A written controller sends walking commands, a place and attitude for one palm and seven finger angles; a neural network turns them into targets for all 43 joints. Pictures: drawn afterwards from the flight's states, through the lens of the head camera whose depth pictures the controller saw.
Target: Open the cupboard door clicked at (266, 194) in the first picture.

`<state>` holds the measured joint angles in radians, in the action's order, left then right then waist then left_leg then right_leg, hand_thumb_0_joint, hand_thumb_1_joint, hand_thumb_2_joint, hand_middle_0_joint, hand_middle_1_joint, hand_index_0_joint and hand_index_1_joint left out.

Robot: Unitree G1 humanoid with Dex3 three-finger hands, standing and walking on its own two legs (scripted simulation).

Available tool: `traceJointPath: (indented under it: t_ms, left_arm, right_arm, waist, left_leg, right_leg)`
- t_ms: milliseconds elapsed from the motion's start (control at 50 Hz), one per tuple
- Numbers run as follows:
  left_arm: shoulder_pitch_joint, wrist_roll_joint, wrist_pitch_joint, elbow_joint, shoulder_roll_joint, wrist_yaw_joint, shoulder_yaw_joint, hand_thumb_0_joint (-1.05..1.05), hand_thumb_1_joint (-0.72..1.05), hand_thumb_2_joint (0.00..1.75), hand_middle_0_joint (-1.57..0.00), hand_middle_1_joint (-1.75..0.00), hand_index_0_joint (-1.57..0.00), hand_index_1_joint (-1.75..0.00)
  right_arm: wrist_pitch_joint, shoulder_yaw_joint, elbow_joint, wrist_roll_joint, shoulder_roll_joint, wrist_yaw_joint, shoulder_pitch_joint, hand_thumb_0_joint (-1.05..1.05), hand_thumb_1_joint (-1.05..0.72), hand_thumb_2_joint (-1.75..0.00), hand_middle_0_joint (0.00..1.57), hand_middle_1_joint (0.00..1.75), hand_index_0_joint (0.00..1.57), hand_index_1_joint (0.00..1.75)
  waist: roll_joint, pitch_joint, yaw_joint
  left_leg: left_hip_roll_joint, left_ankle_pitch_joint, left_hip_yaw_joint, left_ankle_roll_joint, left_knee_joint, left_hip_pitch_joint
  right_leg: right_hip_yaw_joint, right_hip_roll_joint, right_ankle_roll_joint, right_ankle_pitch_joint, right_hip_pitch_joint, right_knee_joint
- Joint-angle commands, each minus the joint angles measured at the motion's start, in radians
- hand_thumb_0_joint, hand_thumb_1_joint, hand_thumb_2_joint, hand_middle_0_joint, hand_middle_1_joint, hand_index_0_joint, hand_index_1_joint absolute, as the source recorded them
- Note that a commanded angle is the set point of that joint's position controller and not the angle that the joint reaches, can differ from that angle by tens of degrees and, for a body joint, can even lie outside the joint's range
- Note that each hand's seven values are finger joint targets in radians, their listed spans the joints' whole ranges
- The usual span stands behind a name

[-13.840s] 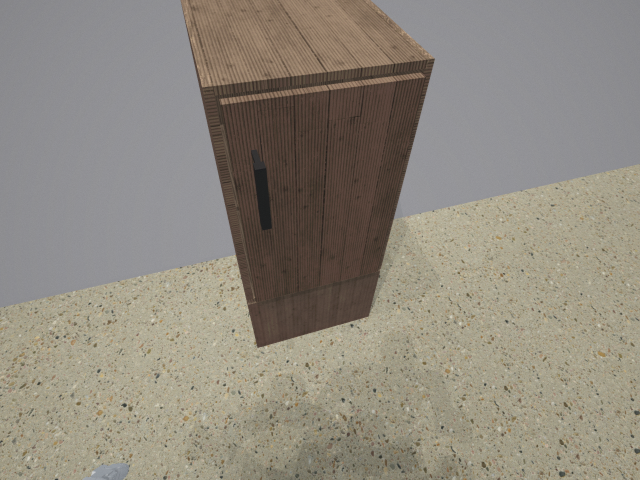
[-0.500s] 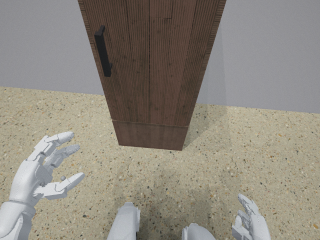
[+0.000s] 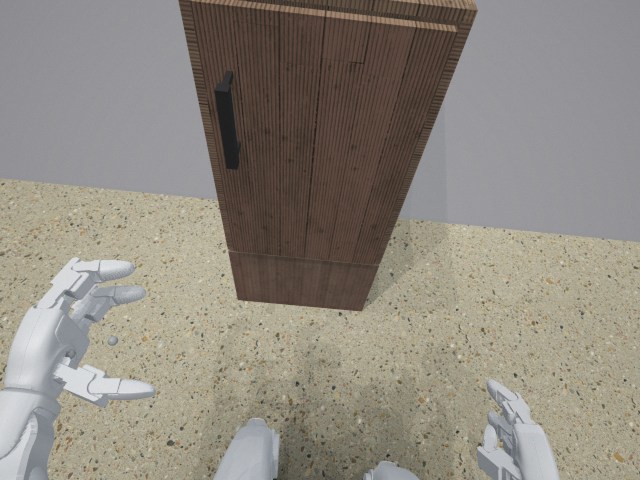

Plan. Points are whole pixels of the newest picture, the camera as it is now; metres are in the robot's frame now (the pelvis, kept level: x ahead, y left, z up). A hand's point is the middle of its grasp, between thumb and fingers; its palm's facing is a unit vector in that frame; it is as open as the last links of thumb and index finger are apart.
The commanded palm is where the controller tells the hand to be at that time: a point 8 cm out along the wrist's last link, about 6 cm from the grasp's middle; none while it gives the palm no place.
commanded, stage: raise the hand with hooked fingers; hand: left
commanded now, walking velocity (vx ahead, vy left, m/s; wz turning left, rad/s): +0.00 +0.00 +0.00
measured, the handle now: (230, 122) +0.62 +0.20 +0.06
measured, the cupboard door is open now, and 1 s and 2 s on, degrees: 0 0 0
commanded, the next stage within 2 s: move the hooked fingers beside the handle in 0.90 s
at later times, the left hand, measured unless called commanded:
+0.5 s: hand (100, 297) +0.29 +0.27 +0.07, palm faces +0.00 -1.00 -0.04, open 14.0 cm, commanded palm +0.26 +0.31 +0.07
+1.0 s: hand (121, 296) +0.29 +0.25 +0.07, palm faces +0.02 -1.00 -0.04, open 14.0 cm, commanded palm +0.27 +0.29 +0.07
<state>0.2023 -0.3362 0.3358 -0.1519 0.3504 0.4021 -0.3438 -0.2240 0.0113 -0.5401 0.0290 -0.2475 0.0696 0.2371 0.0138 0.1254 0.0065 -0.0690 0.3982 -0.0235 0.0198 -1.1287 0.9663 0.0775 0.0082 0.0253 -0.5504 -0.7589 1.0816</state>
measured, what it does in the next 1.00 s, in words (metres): stands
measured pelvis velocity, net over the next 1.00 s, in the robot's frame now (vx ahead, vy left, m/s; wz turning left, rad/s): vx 0.01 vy -0.03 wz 0.00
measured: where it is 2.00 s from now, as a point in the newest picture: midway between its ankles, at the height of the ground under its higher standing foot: outside the picture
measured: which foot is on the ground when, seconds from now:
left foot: down 0.00-1.00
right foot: down 0.00-1.00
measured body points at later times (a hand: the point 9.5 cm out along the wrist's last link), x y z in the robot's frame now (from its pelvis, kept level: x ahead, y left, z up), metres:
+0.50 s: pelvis +0.00 -0.01 +0.01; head +0.06 +0.01 +0.46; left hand +0.28 +0.32 +0.08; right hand +0.15 -0.26 -0.07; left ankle +0.08 +0.10 -0.65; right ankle -0.01 -0.15 -0.65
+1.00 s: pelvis +0.01 -0.03 +0.01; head +0.07 -0.01 +0.45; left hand +0.28 +0.30 +0.08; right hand +0.17 -0.27 -0.07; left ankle +0.08 +0.10 -0.65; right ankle -0.01 -0.15 -0.65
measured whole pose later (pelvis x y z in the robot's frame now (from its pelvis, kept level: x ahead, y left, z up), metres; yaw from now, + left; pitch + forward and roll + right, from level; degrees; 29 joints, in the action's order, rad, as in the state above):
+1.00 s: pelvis +0.01 -0.03 +0.01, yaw +0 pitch +13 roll -3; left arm 0.00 -0.38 0.33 -0.40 0.41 0.52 -0.43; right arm -0.18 0.03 -0.56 0.04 -0.26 0.08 0.27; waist 0.04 0.12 0.01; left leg -0.09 0.39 -0.03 -0.02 -1.08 0.92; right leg 0.08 -0.01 0.00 -0.55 -0.73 1.06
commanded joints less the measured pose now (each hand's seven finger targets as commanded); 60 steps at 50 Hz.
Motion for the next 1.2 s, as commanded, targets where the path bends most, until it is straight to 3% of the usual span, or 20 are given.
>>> traceJointPath:
  t_ms: [0, 100, 220, 380, 420, 500, 580, 660, 800, 840, 900, 940, 980, 1040, 1100, 1160, 1180]
  left_arm:
    - [-0.160, -0.025, 0.039, 0.155, 0.200, 0.022, -0.094, 0.00, -0.50, 0.30, -0.30, -1.20, -0.30, -1.20]
    - [-0.233, -0.031, 0.035, 0.135, 0.237, 0.057, -0.114, 0.00, -0.50, 0.30, -0.30, -1.20, -0.30, -1.20]
    - [-0.293, -0.041, 0.020, 0.048, 0.270, 0.089, -0.141, 0.00, -0.50, 0.30, -0.30, -1.20, -0.30, -1.20]
    - [-0.368, -0.050, 0.019, 0.000, 0.338, 0.114, -0.188, 0.00, -0.50, 0.30, -0.30, -1.20, -0.30, -1.20]
    - [-0.341, -0.060, 0.018, -0.026, 0.307, 0.122, -0.172, 0.00, -0.50, 0.30, -0.30, -1.20, -0.30, -1.20]
    - [-0.328, -0.063, 0.017, -0.059, 0.307, 0.128, -0.171, 0.00, -0.50, 0.30, -0.30, -1.20, -0.30, -1.20]
    - [-0.341, -0.062, 0.041, -0.029, 0.320, 0.118, -0.186, 0.00, -0.50, 0.30, -0.30, -1.20, -0.30, -1.20]
    - [-0.357, -0.064, 0.052, -0.054, 0.330, 0.111, -0.193, 0.00, -0.50, 0.30, -0.30, -1.20, -0.30, -1.20]
    - [-0.355, -0.058, 0.058, -0.031, 0.327, 0.112, -0.183, 0.00, -0.50, 0.30, -0.30, -1.20, -0.30, -1.20]
    - [-0.357, -0.064, 0.059, -0.032, 0.330, 0.113, -0.189, 0.00, -0.50, 0.30, -0.30, -1.20, -0.30, -1.20]
    - [-0.354, -0.068, 0.054, -0.051, 0.313, 0.117, -0.183, 0.00, -0.50, 0.30, -0.30, -1.20, -0.30, -1.20]
    - [-0.374, -0.068, 0.057, -0.045, 0.313, 0.121, -0.175, 0.00, -0.50, 0.30, -0.30, -1.20, -0.30, -1.20]
    - [-0.362, -0.062, 0.053, -0.060, 0.305, 0.123, -0.169, 0.00, -0.50, 0.30, -0.30, -1.20, -0.30, -1.20]
    - [-0.522, -0.051, 0.052, -0.100, 0.313, 0.121, -0.149, 0.00, -0.50, 0.30, -0.30, -1.20, -0.30, -1.20]
    - [-0.581, -0.038, 0.059, -0.164, 0.352, 0.125, -0.176, 0.00, -0.50, 0.30, -0.30, -1.20, -0.30, -1.20]
    - [-0.621, -0.022, 0.062, -0.191, 0.379, 0.135, -0.183, 0.00, -0.50, 0.30, -0.30, -1.20, -0.30, -1.20]
    - [-0.649, -0.020, 0.057, -0.205, 0.371, 0.136, -0.168, 0.00, -0.50, 0.30, -0.30, -1.20, -0.30, -1.20]
  right_arm:
    - [-0.032, -0.057, 0.141, 0.007, -0.170, 0.012, 0.004, 0.00, -0.90, -0.90, 0.20, 0.30, 0.20, 0.30]
    - [-0.028, -0.050, 0.143, 0.006, -0.173, 0.013, 0.004, 0.00, -0.90, -0.90, 0.20, 0.30, 0.20, 0.30]
    - [-0.020, -0.046, 0.135, 0.007, -0.178, 0.019, 0.010, 0.00, -0.90, -0.90, 0.20, 0.30, 0.20, 0.30]
    - [-0.016, -0.047, 0.124, 0.009, -0.183, 0.025, 0.028, 0.00, -0.90, -0.90, 0.20, 0.30, 0.20, 0.30]
    - [-0.014, -0.050, 0.128, 0.011, -0.181, 0.023, 0.029, 0.00, -0.90, -0.90, 0.20, 0.30, 0.20, 0.30]
    - [-0.008, -0.054, 0.130, 0.013, -0.183, 0.016, 0.036, 0.00, -0.90, -0.90, 0.20, 0.30, 0.20, 0.30]
    - [-0.006, -0.058, 0.132, 0.011, -0.179, 0.013, 0.039, 0.00, -0.90, -0.90, 0.20, 0.30, 0.20, 0.30]
    - [-0.001, -0.053, 0.129, 0.011, -0.179, 0.017, 0.036, 0.00, -0.90, -0.90, 0.20, 0.30, 0.20, 0.30]
    - [-0.003, -0.051, 0.123, 0.012, -0.172, 0.022, 0.031, 0.00, -0.90, -0.90, 0.20, 0.30, 0.20, 0.30]
    - [-0.005, -0.051, 0.121, 0.011, -0.173, 0.023, 0.034, 0.00, -0.90, -0.90, 0.20, 0.30, 0.20, 0.30]
    - [-0.004, -0.051, 0.117, 0.012, -0.171, 0.022, 0.031, 0.00, -0.90, -0.90, 0.20, 0.30, 0.20, 0.30]
    - [-0.006, -0.050, 0.115, 0.011, -0.171, 0.022, 0.030, 0.00, -0.90, -0.90, 0.20, 0.30, 0.20, 0.30]
    - [-0.003, -0.052, 0.117, 0.012, -0.172, 0.021, 0.032, 0.00, -0.90, -0.90, 0.20, 0.30, 0.20, 0.30]
    - [-0.001, -0.046, 0.093, 0.009, -0.175, 0.029, 0.037, 0.00, -0.90, -0.90, 0.20, 0.30, 0.20, 0.30]
    - [0.001, -0.047, 0.080, 0.008, -0.179, 0.034, 0.039, 0.00, -0.90, -0.90, 0.20, 0.30, 0.20, 0.30]
    - [0.007, -0.047, 0.074, 0.007, -0.179, 0.034, 0.044, 0.00, -0.90, -0.90, 0.20, 0.30, 0.20, 0.30]
    - [0.010, -0.045, 0.074, 0.008, -0.179, 0.034, 0.045, 0.00, -0.90, -0.90, 0.20, 0.30, 0.20, 0.30]
  waist:
    - [0.129, 0.200, 0.009]
    - [0.154, 0.229, 0.007]
    - [0.130, 0.213, 0.010]
    - [0.140, 0.256, 0.001]
    - [0.107, 0.241, 0.002]
    - [0.082, 0.221, 0.003]
    - [0.108, 0.253, 0.000]
    - [0.079, 0.219, 0.002]
    - [0.118, 0.236, 0.004]
    - [0.087, 0.244, 0.004]
    - [0.072, 0.249, 0.009]
    - [0.096, 0.244, 0.006]
    - [0.066, 0.248, 0.012]
    - [0.068, 0.211, 0.039]
    - [0.068, 0.245, 0.032]
    - [0.111, 0.290, 0.021]
    - [0.101, 0.286, 0.029]
  left_leg:
    - [0.034, 0.027, -0.068, -0.006, 0.249, -0.386]
    - [0.034, -0.026, -0.068, -0.009, 0.247, -0.431]
    - [0.037, -0.030, -0.056, -0.005, 0.242, -0.414]
    - [0.039, -0.087, -0.039, -0.001, 0.240, -0.436]
    - [0.042, -0.092, -0.034, 0.002, 0.239, -0.424]
    - [0.045, -0.092, -0.020, 0.005, 0.228, -0.388]
    - [0.046, -0.118, -0.012, 0.007, 0.216, -0.399]
    - [0.046, -0.084, -0.006, 0.009, 0.208, -0.354]
    - [0.046, -0.108, -0.003, 0.011, 0.205, -0.381]
    - [0.046, -0.126, -0.005, 0.013, 0.195, -0.372]
    - [0.047, -0.139, 0.002, 0.013, 0.186, -0.365]
    - [0.049, -0.145, 0.001, 0.012, 0.179, -0.365]
    - [0.048, -0.146, 0.003, 0.014, 0.181, -0.367]
    - [0.045, -0.110, -0.002, 0.014, 0.162, -0.337]
    - [0.043, -0.101, -0.001, 0.013, 0.155, -0.332]
    - [0.041, -0.143, 0.000, 0.012, 0.152, -0.364]
    - [0.041, -0.137, -0.001, 0.013, 0.153, -0.361]
  right_leg:
    - [0.015, -0.060, -0.051, 0.095, -0.101, -0.167]
    - [0.014, -0.064, -0.056, 0.122, -0.086, -0.173]
    - [0.007, -0.065, -0.054, 0.117, -0.084, -0.189]
    - [-0.004, -0.064, -0.055, 0.143, -0.044, -0.205]
    - [-0.004, -0.064, -0.051, 0.149, -0.042, -0.211]
    - [-0.013, -0.063, -0.047, 0.150, -0.037, -0.216]
    - [-0.022, -0.062, -0.047, 0.168, -0.031, -0.208]
    - [-0.039, -0.060, -0.044, 0.133, -0.027, -0.218]
    - [-0.043, -0.058, -0.043, 0.163, -0.022, -0.217]
    - [-0.046, -0.061, -0.044, 0.184, -0.004, -0.214]
    - [-0.051, -0.056, -0.036, 0.210, -0.005, -0.214]
    - [-0.052, -0.057, -0.043, 0.215, -0.005, -0.208]
    - [-0.051, -0.056, -0.036, 0.224, -0.010, -0.209]
    - [-0.054, -0.058, -0.038, 0.184, -0.054, -0.202]
    - [-0.067, -0.051, -0.039, 0.162, -0.049, -0.202]
    - [-0.061, -0.053, -0.046, 0.207, -0.041, -0.185]
    - [-0.059, -0.053, -0.044, 0.204, -0.048, -0.186]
